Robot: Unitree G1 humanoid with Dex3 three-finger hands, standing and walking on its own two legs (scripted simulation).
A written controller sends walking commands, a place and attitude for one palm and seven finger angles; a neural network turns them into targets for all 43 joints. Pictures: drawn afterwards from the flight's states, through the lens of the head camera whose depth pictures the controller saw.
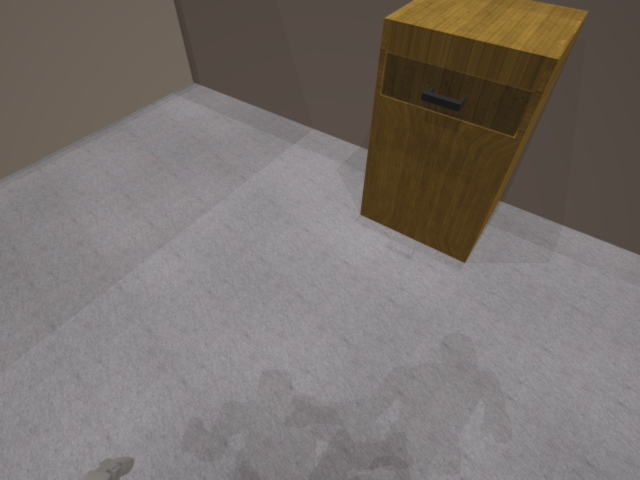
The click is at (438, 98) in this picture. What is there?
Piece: drawer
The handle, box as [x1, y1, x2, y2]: [421, 87, 466, 110]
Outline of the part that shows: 421,99 455,110 458,110 460,108 461,104 466,97 463,96 459,101 431,92 433,90 433,87 431,87 427,91 425,90 422,93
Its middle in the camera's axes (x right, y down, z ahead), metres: +0.38 -0.43 +1.18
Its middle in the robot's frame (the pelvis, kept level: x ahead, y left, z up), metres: +1.18 -0.32 -0.10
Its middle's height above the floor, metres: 0.67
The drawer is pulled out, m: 0.00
